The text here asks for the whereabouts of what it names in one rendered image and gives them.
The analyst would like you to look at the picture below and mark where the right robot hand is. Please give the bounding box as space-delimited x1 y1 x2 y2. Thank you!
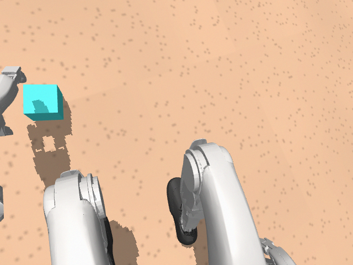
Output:
260 237 296 265

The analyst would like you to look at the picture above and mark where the cube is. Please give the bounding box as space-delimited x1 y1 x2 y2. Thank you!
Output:
23 84 63 121

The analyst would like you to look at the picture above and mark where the right robot foot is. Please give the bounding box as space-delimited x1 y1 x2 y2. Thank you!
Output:
167 177 197 245

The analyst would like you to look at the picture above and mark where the left robot hand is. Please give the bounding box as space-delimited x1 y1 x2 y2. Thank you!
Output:
0 66 26 136

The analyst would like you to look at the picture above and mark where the left robot foot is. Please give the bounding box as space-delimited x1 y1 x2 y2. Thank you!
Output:
103 217 115 265

